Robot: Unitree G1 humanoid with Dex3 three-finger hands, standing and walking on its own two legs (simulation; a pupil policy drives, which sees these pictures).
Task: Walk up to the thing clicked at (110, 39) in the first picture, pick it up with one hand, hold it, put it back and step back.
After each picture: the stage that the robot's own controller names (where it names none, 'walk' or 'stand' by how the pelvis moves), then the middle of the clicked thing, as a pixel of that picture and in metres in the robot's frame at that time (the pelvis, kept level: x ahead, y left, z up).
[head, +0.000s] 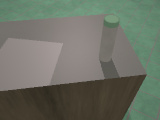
stand; (107, 40) +0.64 -0.12 -0.02
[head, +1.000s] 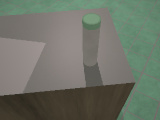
walk; (90, 42) +0.55 -0.01 +0.00
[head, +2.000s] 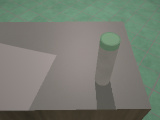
stand; (105, 62) +0.46 -0.08 +0.00
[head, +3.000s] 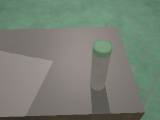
stand; (99, 67) +0.45 -0.05 -0.02
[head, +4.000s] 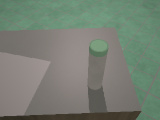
stand; (96, 67) +0.46 -0.04 -0.02
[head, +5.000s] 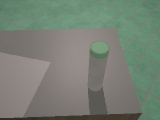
stand; (96, 68) +0.45 -0.04 -0.02
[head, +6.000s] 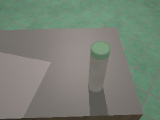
stand; (97, 69) +0.45 -0.05 -0.02
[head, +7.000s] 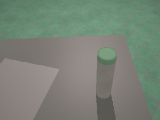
rise first; (104, 75) +0.44 -0.06 -0.02
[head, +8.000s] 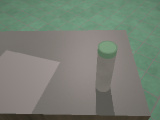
go down; (104, 69) +0.46 -0.06 -0.02
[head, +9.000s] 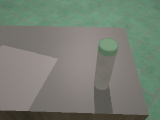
go down; (104, 66) +0.46 -0.07 -0.01
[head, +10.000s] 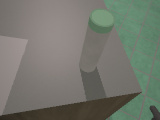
go down; (93, 45) +0.45 -0.07 +0.05
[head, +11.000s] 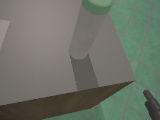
close in; (86, 29) +0.47 -0.06 +0.08
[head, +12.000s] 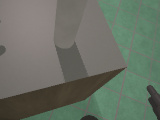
close; (69, 14) +0.49 -0.04 +0.11
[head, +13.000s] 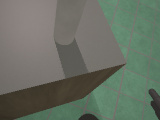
close; (69, 9) +0.50 -0.04 +0.11
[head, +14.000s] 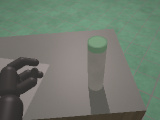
lift; (96, 66) +0.46 -0.05 +0.03
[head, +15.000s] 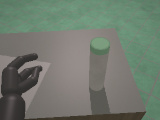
close; (97, 66) +0.46 -0.05 +0.01
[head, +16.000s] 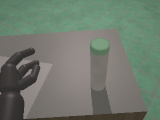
stand; (98, 67) +0.46 -0.05 +0.00
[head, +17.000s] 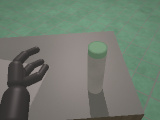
stand; (96, 70) +0.45 -0.05 +0.00
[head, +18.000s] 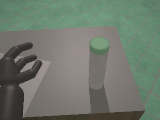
go down; (97, 66) +0.46 -0.05 +0.00
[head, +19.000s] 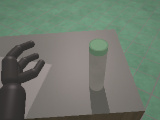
go down; (97, 67) +0.46 -0.05 +0.00
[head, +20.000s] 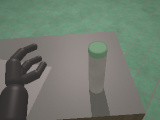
stand; (96, 69) +0.46 -0.05 +0.00
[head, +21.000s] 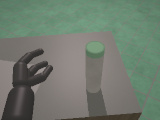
stand; (94, 69) +0.46 -0.05 +0.00
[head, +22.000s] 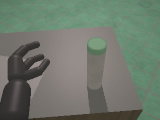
go down; (95, 66) +0.46 -0.05 +0.00
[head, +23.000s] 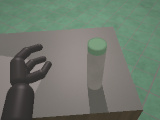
stand; (95, 66) +0.46 -0.05 -0.01
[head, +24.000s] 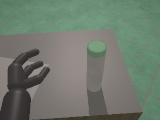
close; (95, 68) +0.46 -0.05 -0.01
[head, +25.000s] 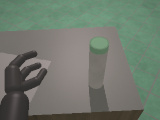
stand; (97, 65) +0.47 -0.05 -0.01
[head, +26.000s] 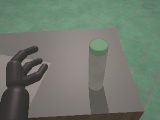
stand; (96, 67) +0.46 -0.05 -0.01
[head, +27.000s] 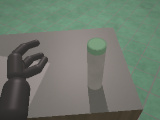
close; (95, 66) +0.46 -0.05 -0.01
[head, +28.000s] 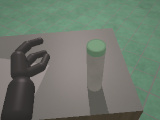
stand; (95, 68) +0.46 -0.05 -0.01
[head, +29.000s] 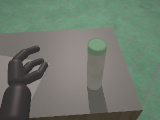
stand; (95, 66) +0.46 -0.05 -0.01
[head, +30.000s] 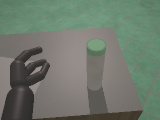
stand; (95, 67) +0.46 -0.04 -0.01
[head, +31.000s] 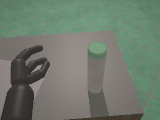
stand; (95, 70) +0.45 -0.05 -0.01
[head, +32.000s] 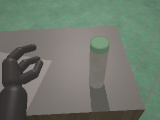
stand; (97, 65) +0.46 -0.05 -0.01
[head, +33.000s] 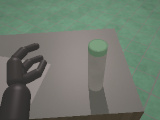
stand; (96, 67) +0.46 -0.05 -0.01
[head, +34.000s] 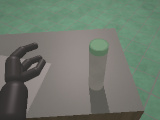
close; (97, 67) +0.46 -0.05 -0.01
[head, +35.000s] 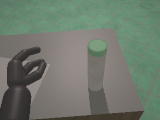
stand; (96, 67) +0.46 -0.05 -0.01
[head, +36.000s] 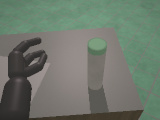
stand; (95, 66) +0.46 -0.05 +0.00
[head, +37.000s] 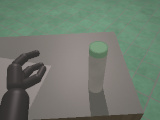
close; (96, 69) +0.46 -0.05 -0.01
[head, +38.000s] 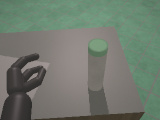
stand; (96, 67) +0.45 -0.05 +0.00
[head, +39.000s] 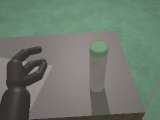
stand; (97, 68) +0.46 -0.05 -0.01
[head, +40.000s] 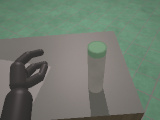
stand; (96, 69) +0.46 -0.05 +0.00
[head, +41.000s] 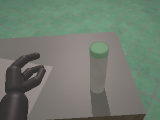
stand; (98, 70) +0.46 -0.05 -0.01
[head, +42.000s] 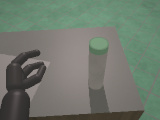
stand; (97, 66) +0.46 -0.05 +0.00
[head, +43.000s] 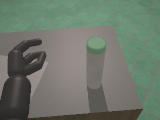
stand; (95, 65) +0.46 -0.05 +0.00
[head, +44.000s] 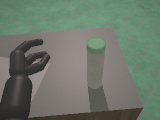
close; (95, 65) +0.47 -0.05 -0.01
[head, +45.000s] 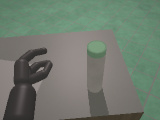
stand; (95, 69) +0.45 -0.05 -0.01
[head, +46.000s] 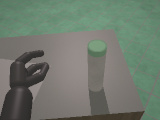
stand; (96, 68) +0.46 -0.05 +0.00
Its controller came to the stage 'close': yes
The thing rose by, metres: 0.00
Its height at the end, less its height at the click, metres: +0.00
